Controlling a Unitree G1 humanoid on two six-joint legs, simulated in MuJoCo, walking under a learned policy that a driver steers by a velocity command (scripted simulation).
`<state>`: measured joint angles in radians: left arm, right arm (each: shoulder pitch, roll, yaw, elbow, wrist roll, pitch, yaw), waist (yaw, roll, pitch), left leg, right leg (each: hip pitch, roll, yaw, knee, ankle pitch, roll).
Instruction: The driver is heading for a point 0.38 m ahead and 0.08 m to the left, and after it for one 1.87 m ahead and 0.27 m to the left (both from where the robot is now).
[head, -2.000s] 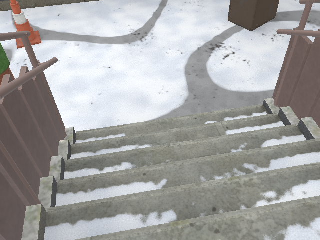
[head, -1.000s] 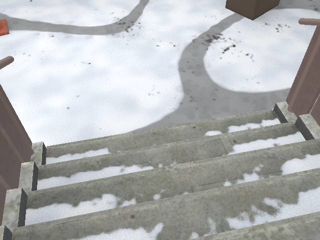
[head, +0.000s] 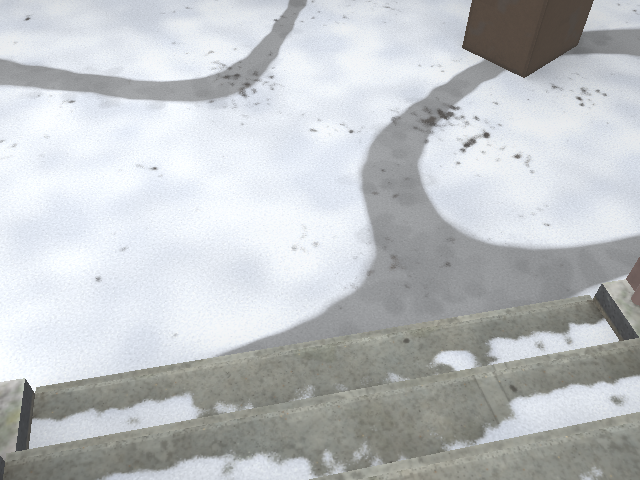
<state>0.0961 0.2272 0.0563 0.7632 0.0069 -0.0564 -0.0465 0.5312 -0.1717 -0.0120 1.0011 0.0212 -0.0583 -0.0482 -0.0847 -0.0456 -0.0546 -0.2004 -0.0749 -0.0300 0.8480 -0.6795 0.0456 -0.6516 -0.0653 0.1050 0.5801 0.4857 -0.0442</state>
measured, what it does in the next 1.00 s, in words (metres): goes down, turning left: right foot 0.16 m lower, then left foot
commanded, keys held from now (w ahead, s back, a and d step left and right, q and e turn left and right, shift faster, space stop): no key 0.16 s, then q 0.56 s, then no key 0.28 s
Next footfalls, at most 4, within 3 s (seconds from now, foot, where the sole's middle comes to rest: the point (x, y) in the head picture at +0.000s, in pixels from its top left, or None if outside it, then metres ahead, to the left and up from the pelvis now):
0.12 right None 0.22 -0.14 -0.88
0.62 left None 0.19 0.08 -0.88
1.16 right None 0.25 -0.14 -0.88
2.04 right None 0.54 -0.03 -1.04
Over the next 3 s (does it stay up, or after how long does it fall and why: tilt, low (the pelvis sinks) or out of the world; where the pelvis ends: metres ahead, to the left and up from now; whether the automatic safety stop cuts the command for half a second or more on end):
stays up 0.89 0.25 -0.47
